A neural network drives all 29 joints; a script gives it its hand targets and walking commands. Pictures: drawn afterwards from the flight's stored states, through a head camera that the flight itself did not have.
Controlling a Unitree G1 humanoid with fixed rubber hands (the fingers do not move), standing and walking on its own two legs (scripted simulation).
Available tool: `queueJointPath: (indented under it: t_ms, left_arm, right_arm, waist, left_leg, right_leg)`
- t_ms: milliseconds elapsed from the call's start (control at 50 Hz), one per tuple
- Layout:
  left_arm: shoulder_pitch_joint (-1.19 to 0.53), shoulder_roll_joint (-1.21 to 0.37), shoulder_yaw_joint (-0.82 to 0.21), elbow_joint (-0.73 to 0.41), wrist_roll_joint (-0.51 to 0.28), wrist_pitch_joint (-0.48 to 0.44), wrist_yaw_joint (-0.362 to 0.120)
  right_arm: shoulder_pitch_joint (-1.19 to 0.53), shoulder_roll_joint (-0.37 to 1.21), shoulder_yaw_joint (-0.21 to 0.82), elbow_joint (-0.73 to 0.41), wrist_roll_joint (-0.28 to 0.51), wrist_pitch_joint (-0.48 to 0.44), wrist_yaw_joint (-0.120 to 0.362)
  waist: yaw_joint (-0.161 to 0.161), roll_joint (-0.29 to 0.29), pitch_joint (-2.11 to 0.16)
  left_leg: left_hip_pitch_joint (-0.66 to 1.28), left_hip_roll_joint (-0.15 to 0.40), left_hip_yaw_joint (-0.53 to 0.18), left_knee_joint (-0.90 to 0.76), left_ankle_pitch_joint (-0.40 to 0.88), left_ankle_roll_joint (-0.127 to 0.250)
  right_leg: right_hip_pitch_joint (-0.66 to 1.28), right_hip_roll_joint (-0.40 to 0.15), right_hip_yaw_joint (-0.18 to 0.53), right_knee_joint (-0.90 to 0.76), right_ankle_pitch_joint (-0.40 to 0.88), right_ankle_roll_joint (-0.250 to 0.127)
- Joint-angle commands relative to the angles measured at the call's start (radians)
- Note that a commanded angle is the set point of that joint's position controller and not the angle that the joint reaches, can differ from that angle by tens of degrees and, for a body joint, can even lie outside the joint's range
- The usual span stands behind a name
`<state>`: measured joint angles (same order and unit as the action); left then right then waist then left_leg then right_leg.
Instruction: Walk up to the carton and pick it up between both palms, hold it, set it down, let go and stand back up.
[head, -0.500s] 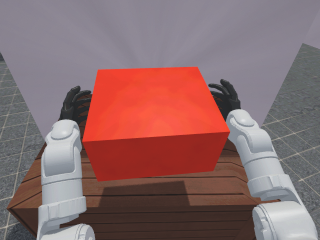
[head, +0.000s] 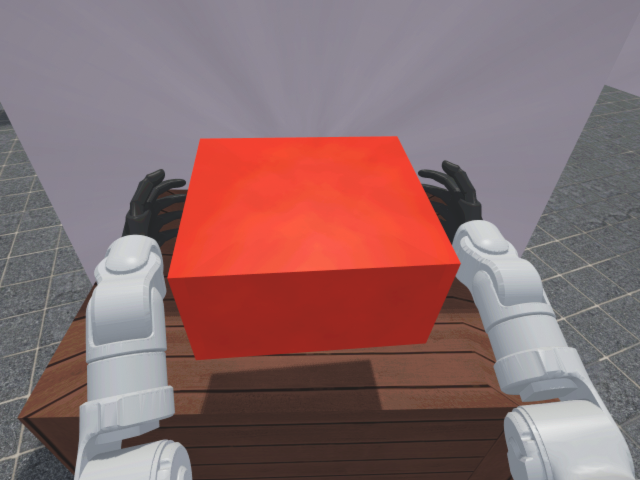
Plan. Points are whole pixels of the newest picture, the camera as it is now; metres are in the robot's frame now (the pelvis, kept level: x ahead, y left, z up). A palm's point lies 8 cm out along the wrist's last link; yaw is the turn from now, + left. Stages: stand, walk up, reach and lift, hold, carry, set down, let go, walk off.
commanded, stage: hold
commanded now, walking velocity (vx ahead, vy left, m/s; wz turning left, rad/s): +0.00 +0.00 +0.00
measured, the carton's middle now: (307, 236) +0.39 +0.01 +0.15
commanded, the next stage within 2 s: set down in 1.80 s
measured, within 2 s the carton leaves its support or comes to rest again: neither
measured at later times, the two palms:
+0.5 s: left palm (146, 236) +0.34 +0.20 +0.19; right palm (460, 219) +0.36 -0.18 +0.19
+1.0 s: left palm (140, 240) +0.33 +0.20 +0.19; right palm (462, 222) +0.35 -0.18 +0.19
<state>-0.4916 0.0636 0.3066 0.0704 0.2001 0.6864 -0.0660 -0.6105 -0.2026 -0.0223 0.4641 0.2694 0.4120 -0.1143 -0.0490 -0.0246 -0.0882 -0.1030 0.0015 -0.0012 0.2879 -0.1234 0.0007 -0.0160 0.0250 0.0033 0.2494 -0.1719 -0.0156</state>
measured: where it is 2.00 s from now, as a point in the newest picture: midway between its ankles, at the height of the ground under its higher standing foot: outside the picture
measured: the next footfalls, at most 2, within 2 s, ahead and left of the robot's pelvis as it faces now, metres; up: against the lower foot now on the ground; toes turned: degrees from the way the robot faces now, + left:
none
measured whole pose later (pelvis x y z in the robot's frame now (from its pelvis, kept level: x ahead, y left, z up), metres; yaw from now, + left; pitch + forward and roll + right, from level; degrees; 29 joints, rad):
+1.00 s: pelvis -0.01 +0.00 +0.00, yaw +0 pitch -4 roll +0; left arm -0.50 0.07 0.31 0.07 0.20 0.69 -0.07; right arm -0.62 -0.19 -0.04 0.45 0.25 0.43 -0.11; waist -0.04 -0.03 -0.08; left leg -0.10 0.00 0.00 0.29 -0.12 0.00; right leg -0.02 0.03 0.00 0.26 -0.17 -0.02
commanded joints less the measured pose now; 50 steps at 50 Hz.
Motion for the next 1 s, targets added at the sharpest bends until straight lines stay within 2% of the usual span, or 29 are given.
queueJointPath:
  t_ms: [0,40,80,100,120,180,280,320,340,360,400,480,520,540,580,620,680,720,740,760,800,860,900,920,960,980]
  left_arm:
    - [-0.608,-0.476,-0.508,-0.173,-0.165,-0.047,-0.113]
    - [-0.620,-0.469,-0.497,-0.159,-0.162,-0.047,-0.116]
    - [-0.640,-0.464,-0.490,-0.138,-0.157,-0.050,-0.118]
    - [-0.629,-0.478,-0.493,-0.132,-0.154,-0.050,-0.120]
    - [-0.616,-0.475,-0.488,-0.130,-0.158,-0.051,-0.120]
    - [-0.627,-0.479,-0.508,-0.144,-0.165,-0.055,-0.116]
    - [-0.624,-0.451,-0.482,-0.131,-0.161,-0.053,-0.127]
    - [-0.632,-0.456,-0.486,-0.137,-0.161,-0.060,-0.127]
    - [-0.624,-0.463,-0.493,-0.149,-0.164,-0.060,-0.127]
    - [-0.610,-0.463,-0.490,-0.146,-0.162,-0.058,-0.129]
    - [-0.607,-0.455,-0.484,-0.155,-0.168,-0.059,-0.134]
    - [-0.605,-0.463,-0.509,-0.179,-0.168,-0.054,-0.131]
    - [-0.576,-0.463,-0.514,-0.210,-0.171,-0.054,-0.129]
    - [-0.551,-0.453,-0.510,-0.212,-0.159,-0.048,-0.126]
    - [-0.538,-0.439,-0.492,-0.188,-0.153,-0.036,-0.133]
    - [-0.561,-0.447,-0.500,-0.202,-0.154,-0.035,-0.133]
    - [-0.578,-0.448,-0.521,-0.253,-0.166,-0.046,-0.123]
    - [-0.574,-0.457,-0.527,-0.245,-0.177,-0.046,-0.124]
    - [-0.575,-0.434,-0.495,-0.189,-0.165,-0.042,-0.128]
    - [-0.577,-0.439,-0.501,-0.204,-0.172,-0.047,-0.130]
    - [-0.585,-0.457,-0.512,-0.205,-0.176,-0.052,-0.124]
    - [-0.615,-0.460,-0.488,-0.129,-0.164,-0.049,-0.122]
    - [-0.587,-0.474,-0.499,-0.131,-0.161,-0.040,-0.122]
    - [-0.608,-0.455,-0.475,-0.102,-0.148,-0.038,-0.125]
    - [-0.654,-0.469,-0.491,-0.114,-0.161,-0.043,-0.124]
    - [-0.668,-0.472,-0.482,-0.102,-0.161,-0.048,-0.121]
  right_arm:
    - [-0.717,0.551,0.353,-0.343,0.099,-0.059,0.128]
    - [-0.734,0.563,0.348,-0.343,0.101,-0.057,0.124]
    - [-0.719,0.563,0.318,-0.282,0.083,-0.052,0.133]
    - [-0.723,0.565,0.325,-0.297,0.078,-0.058,0.137]
    - [-0.744,0.562,0.340,-0.316,0.079,-0.063,0.135]
    - [-0.730,0.555,0.335,-0.322,0.081,-0.062,0.129]
    - [-0.736,0.579,0.351,-0.323,0.089,-0.058,0.117]
    - [-0.731,0.580,0.347,-0.325,0.093,-0.057,0.116]
    - [-0.743,0.591,0.363,-0.360,0.098,-0.062,0.112]
    - [-0.725,0.583,0.365,-0.348,0.094,-0.057,0.108]
    - [-0.704,0.581,0.367,-0.342,0.095,-0.050,0.105]
    - [-0.705,0.572,0.366,-0.358,0.107,-0.053,0.105]
    - [-0.667,0.571,0.377,-0.373,0.115,-0.047,0.101]
    - [-0.667,0.563,0.394,-0.392,0.129,-0.046,0.099]
    - [-0.637,0.549,0.379,-0.354,0.119,-0.032,0.096]
    - [-0.666,0.551,0.375,-0.370,0.121,-0.034,0.101]
    - [-0.657,0.558,0.386,-0.397,0.126,-0.041,0.105]
    - [-0.670,0.563,0.388,-0.421,0.128,-0.043,0.104]
    - [-0.687,0.545,0.371,-0.391,0.108,-0.037,0.102]
    - [-0.681,0.563,0.378,-0.403,0.101,-0.039,0.102]
    - [-0.686,0.561,0.374,-0.415,0.104,-0.046,0.105]
    - [-0.734,0.555,0.339,-0.353,0.080,-0.048,0.117]
    - [-0.694,0.543,0.331,-0.326,0.069,-0.048,0.125]
    - [-0.713,0.540,0.315,-0.296,0.055,-0.044,0.126]
    - [-0.734,0.554,0.308,-0.265,0.061,-0.051,0.133]
    - [-0.741,0.556,0.292,-0.262,0.055,-0.055,0.138]
  waist:
    - [0.004,0.035,-0.312]
    - [0.008,0.027,-0.310]
    - [0.004,0.042,-0.263]
    - [0.004,0.049,-0.283]
    - [0.008,0.029,-0.307]
    - [-0.001,0.056,-0.320]
    - [0.000,0.012,-0.319]
    - [0.004,0.029,-0.298]
    - [-0.002,0.020,-0.342]
    - [-0.007,0.015,-0.331]
    - [-0.009,0.003,-0.318]
    - [-0.015,0.043,-0.337]
    - [-0.012,0.046,-0.333]
    - [0.000,0.039,-0.347]
    - [-0.009,0.031,-0.287]
    - [-0.009,0.046,-0.286]
    - [-0.003,0.053,-0.305]
    - [-0.003,0.027,-0.342]
    - [-0.006,0.019,-0.289]
    - [-0.005,0.006,-0.317]
    - [0.008,0.023,-0.329]
    - [0.004,0.041,-0.272]
    - [0.001,0.042,-0.269]
    - [0.002,0.030,-0.246]
    - [-0.008,0.058,-0.279]
    - [0.007,0.046,-0.260]
  left_leg:
    - [0.208,-0.025,0.014,0.023,0.240,-0.036]
    - [0.192,-0.031,0.018,0.021,0.219,-0.026]
    - [0.164,-0.029,0.024,-0.010,0.144,-0.024]
    - [0.173,-0.025,0.022,-0.008,0.147,-0.021]
    - [0.183,-0.029,0.019,-0.005,0.160,-0.020]
    - [0.200,-0.024,0.013,0.012,0.215,-0.029]
    - [0.169,-0.034,0.019,0.008,0.187,-0.015]
    - [0.166,-0.037,0.017,0.010,0.192,-0.015]
    - [0.175,-0.040,0.018,0.016,0.217,-0.015]
    - [0.172,-0.040,0.015,0.016,0.223,-0.017]
    - [0.175,-0.040,0.018,0.012,0.219,-0.019]
    - [0.183,-0.040,0.012,0.020,0.251,-0.033]
    - [0.202,-0.039,0.009,0.038,0.313,-0.037]
    - [0.208,-0.040,0.008,0.043,0.325,-0.039]
    - [0.198,-0.043,0.013,0.031,0.293,-0.036]
    - [0.181,-0.038,0.019,0.017,0.259,-0.035]
    - [0.196,-0.041,0.012,0.035,0.315,-0.042]
    - [0.217,-0.036,0.012,0.036,0.305,-0.042]
    - [0.186,-0.039,0.013,0.026,0.252,-0.032]
    - [0.187,-0.036,0.017,0.020,0.243,-0.027]
    - [0.178,-0.037,0.014,0.021,0.249,-0.029]
    - [0.158,-0.029,0.018,-0.005,0.153,-0.025]
    - [0.188,-0.023,0.020,-0.003,0.170,-0.028]
    - [0.175,-0.027,0.023,-0.009,0.123,-0.024]
    - [0.173,-0.024,0.024,-0.011,0.110,-0.023]
    - [0.148,-0.023,0.021,-0.022,0.083,-0.021]
  right_leg:
    - [-0.033,0.037,-0.032,-0.024,0.225,0.031]
    - [-0.038,0.029,-0.031,-0.023,0.227,0.040]
    - [-0.057,0.023,-0.026,-0.032,0.151,0.032]
    - [-0.054,0.020,-0.030,-0.032,0.153,0.033]
    - [-0.048,0.022,-0.028,-0.033,0.170,0.034]
    - [-0.039,0.026,-0.028,-0.027,0.212,0.031]
    - [-0.005,0.017,-0.018,-0.016,0.256,0.048]
    - [-0.021,0.013,-0.018,-0.015,0.261,0.050]
    - [0.002,0.014,-0.019,-0.013,0.307,0.053]
    - [0.011,0.017,-0.019,-0.007,0.326,0.055]
    - [0.021,0.018,-0.023,-0.010,0.316,0.055]
    - [0.023,0.022,-0.021,-0.009,0.324,0.050]
    - [0.025,0.024,-0.021,0.003,0.379,0.049]
    - [0.036,0.028,-0.024,0.002,0.388,0.051]
    - [0.031,0.024,-0.024,-0.007,0.363,0.052]
    - [0.015,0.023,-0.027,-0.011,0.313,0.047]
    - [0.002,0.029,-0.025,0.002,0.368,0.047]
    - [0.017,0.035,-0.031,-0.002,0.353,0.047]
    - [0.008,0.028,-0.025,-0.011,0.316,0.048]
    - [0.019,0.027,-0.028,-0.005,0.319,0.054]
    - [0.012,0.028,-0.020,-0.003,0.313,0.047]
    - [-0.051,0.018,-0.028,-0.026,0.180,0.036]
    - [-0.053,0.026,-0.034,-0.031,0.171,0.031]
    - [-0.058,0.024,-0.034,-0.037,0.135,0.032]
    - [-0.054,0.020,-0.030,-0.031,0.114,0.029]
    - [-0.065,0.016,-0.031,-0.036,0.085,0.027]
